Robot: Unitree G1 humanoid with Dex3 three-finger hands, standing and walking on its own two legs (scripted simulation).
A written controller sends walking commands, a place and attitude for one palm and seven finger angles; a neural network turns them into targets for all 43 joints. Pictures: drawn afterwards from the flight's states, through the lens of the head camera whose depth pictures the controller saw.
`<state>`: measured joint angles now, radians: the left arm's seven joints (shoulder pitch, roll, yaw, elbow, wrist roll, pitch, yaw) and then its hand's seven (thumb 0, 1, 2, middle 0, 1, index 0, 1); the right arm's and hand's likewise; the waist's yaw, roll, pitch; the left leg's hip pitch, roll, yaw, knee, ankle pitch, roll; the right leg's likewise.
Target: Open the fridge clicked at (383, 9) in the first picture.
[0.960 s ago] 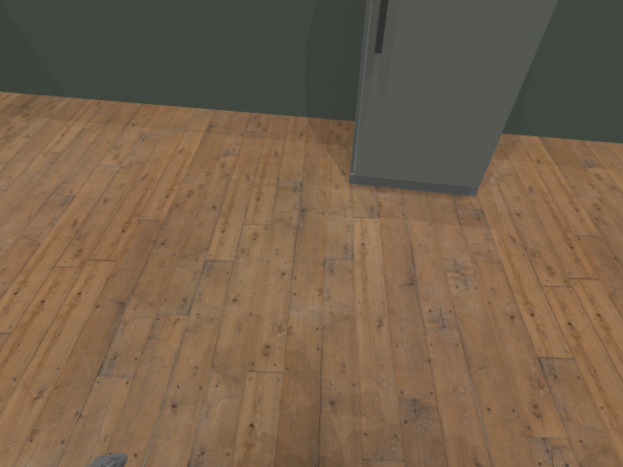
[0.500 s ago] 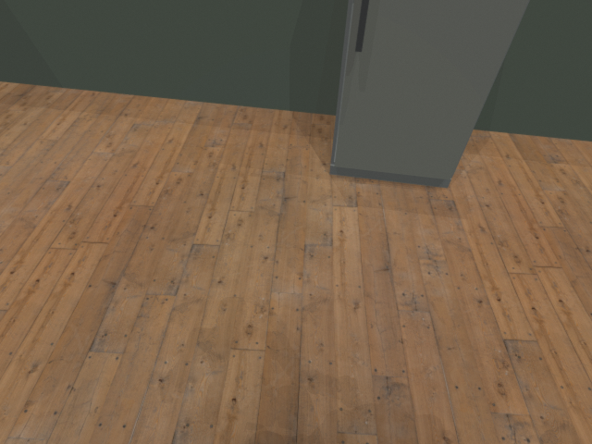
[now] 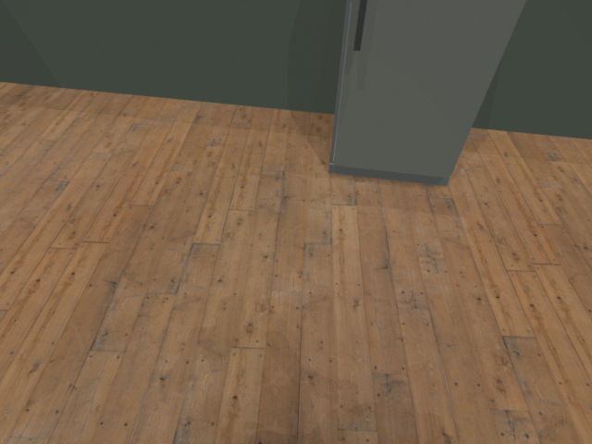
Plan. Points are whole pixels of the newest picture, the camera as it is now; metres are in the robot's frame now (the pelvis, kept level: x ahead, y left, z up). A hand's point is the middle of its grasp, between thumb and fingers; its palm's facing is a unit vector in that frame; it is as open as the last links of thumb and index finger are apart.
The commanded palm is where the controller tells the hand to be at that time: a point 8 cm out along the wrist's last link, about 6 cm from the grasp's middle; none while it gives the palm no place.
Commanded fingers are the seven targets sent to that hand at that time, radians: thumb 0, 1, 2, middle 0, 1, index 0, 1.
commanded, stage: look at it before walking up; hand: left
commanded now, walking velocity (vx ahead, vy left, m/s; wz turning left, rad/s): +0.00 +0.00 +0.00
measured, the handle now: out of the picture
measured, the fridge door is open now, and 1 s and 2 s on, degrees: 0 0 0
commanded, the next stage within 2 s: walk to a spot facing it in 0.48 s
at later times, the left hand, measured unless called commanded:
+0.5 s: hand out of the picture +0.08 +0.25 -0.15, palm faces -0.03 -0.94 -0.34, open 7.4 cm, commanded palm none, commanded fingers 0.00 0.90 0.90 -0.20 -0.30 -0.20 -0.30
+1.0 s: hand out of the picture +0.06 +0.16 -0.19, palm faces -0.02 -0.98 -0.20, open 7.4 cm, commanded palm none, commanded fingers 0.00 0.90 0.90 -0.20 -0.30 -0.20 -0.30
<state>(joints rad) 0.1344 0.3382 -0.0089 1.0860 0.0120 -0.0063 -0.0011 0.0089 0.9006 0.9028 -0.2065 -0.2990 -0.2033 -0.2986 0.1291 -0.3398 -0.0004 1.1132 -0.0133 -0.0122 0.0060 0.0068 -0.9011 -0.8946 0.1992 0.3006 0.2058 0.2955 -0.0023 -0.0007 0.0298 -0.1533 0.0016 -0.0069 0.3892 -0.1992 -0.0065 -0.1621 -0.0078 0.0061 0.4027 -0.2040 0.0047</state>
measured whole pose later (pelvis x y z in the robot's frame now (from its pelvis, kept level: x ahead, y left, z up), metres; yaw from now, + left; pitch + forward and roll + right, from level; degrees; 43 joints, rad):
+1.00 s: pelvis +0.09 -0.02 -0.02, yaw -6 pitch +0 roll +0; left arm 0.41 0.16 0.03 1.06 0.03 -0.05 0.00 0.01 0.90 0.90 -0.20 -0.30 -0.20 -0.30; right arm 0.30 -0.22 -0.03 1.11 -0.02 0.00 0.00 0.01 -0.90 -0.89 0.20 0.30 0.20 0.30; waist 0.04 0.02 0.02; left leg -0.36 0.07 0.06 1.01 -0.52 -0.02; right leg -0.16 0.05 0.04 0.58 -0.42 -0.04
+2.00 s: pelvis +0.49 -0.09 -0.01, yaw -25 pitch +0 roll -1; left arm 0.23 0.19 0.07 1.05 0.02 -0.07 0.01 -0.02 0.95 0.90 -0.21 -0.30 -0.20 -0.30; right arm 0.28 -0.15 -0.05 1.06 -0.03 -0.03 0.01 0.01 -0.91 -0.90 0.19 0.30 0.20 0.29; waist -0.03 0.03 0.03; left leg -0.52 0.17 0.09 0.97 -0.29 -0.04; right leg -0.18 0.01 -0.13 0.43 -0.26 -0.04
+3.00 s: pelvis +0.75 -0.17 -0.03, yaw -20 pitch -1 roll -2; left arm 0.14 0.19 0.06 0.95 0.02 0.03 0.02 0.00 0.91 0.90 -0.21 -0.30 -0.20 -0.30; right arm 0.22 -0.20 -0.07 0.96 -0.03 0.02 0.01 0.00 -0.91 -0.90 0.19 0.30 0.20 0.29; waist -0.02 -0.03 0.05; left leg -0.37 0.08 0.13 0.73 -0.34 0.01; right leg -0.36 -0.19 -0.29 0.73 -0.37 0.05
